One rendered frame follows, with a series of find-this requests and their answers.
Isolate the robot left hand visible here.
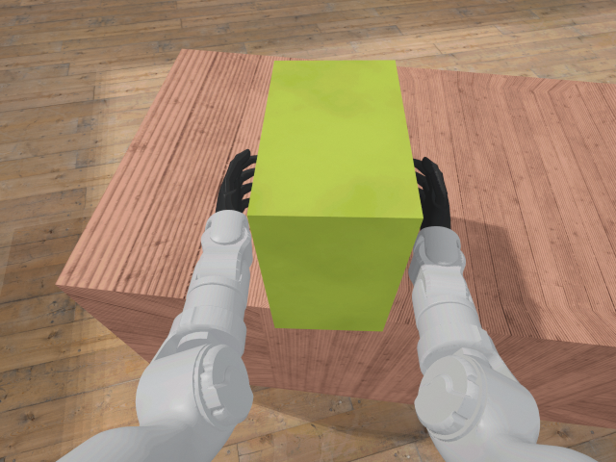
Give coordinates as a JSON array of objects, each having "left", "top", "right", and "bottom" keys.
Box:
[{"left": 216, "top": 149, "right": 258, "bottom": 213}]

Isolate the robot right forearm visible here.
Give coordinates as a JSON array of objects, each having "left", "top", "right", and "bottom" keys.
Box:
[{"left": 408, "top": 226, "right": 520, "bottom": 383}]

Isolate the robot left upper arm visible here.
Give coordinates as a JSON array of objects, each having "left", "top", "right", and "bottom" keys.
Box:
[{"left": 56, "top": 343, "right": 253, "bottom": 462}]

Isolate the robot left forearm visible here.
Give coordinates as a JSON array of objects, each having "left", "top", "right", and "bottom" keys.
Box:
[{"left": 136, "top": 210, "right": 253, "bottom": 416}]

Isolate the robot right hand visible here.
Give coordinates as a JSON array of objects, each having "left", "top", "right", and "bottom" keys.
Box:
[{"left": 413, "top": 157, "right": 451, "bottom": 231}]

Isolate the carton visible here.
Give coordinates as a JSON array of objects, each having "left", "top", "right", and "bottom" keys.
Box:
[{"left": 247, "top": 60, "right": 424, "bottom": 331}]

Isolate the pedestal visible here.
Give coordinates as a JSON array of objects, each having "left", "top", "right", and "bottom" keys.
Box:
[{"left": 55, "top": 49, "right": 616, "bottom": 429}]

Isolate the robot right upper arm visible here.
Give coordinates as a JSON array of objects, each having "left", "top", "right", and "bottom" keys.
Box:
[{"left": 414, "top": 354, "right": 598, "bottom": 462}]

